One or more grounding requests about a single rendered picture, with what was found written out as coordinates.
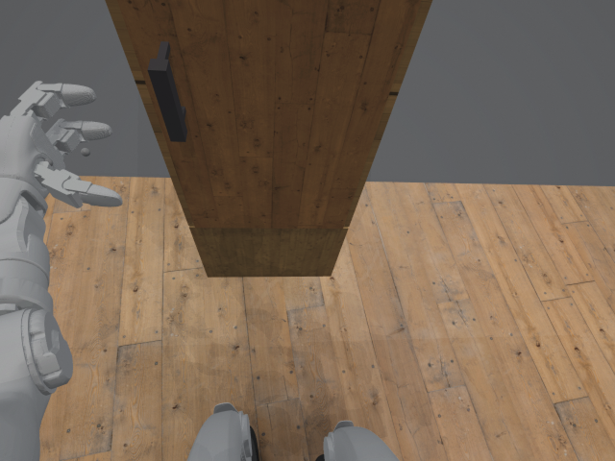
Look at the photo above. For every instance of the robot left upper arm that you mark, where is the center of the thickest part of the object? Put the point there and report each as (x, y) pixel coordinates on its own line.
(34, 361)

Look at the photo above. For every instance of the handle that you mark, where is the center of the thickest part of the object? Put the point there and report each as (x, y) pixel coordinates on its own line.
(161, 76)

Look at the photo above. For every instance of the robot right shin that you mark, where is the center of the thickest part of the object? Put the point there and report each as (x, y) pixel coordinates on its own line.
(343, 424)

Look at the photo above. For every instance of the left robot thigh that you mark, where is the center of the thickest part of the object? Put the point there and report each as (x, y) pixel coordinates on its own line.
(224, 436)

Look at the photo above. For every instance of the left robot hand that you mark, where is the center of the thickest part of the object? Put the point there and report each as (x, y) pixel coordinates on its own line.
(24, 146)

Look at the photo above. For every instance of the robot left forearm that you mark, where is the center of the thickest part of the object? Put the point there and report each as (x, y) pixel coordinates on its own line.
(24, 258)

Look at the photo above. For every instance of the cupboard door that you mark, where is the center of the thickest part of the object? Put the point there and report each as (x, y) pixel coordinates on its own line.
(283, 99)

